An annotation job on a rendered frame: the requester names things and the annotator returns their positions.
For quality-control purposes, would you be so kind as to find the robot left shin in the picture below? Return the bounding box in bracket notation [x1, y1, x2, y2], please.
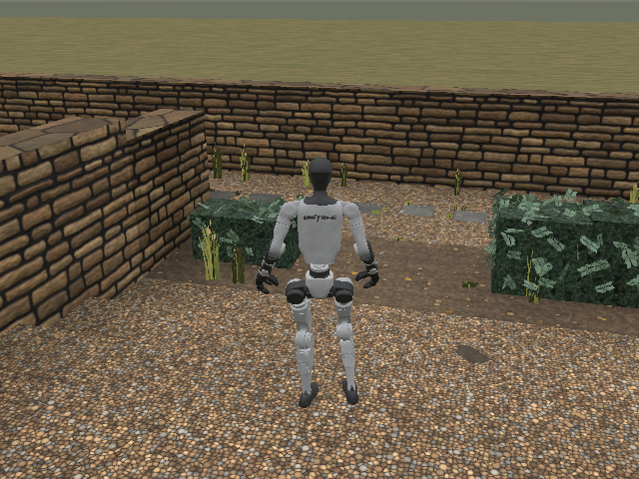
[295, 331, 314, 395]

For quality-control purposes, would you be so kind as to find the right robot hand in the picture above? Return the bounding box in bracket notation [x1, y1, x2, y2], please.
[355, 270, 379, 288]

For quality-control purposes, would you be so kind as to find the robot right upper arm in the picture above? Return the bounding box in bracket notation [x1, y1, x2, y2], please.
[340, 201, 370, 256]

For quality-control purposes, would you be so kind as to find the left robot hand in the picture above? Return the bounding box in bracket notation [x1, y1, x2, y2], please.
[256, 273, 279, 294]

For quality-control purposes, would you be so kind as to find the robot right forearm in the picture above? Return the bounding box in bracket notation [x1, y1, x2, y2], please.
[360, 240, 378, 274]

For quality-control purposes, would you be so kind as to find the robot left forearm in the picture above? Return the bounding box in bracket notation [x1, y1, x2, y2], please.
[259, 239, 279, 276]

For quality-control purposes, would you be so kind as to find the right robot foot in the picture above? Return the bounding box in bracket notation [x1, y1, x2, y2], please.
[342, 378, 358, 405]

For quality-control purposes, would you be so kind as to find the robot left upper arm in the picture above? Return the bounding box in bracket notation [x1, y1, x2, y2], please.
[269, 201, 300, 255]

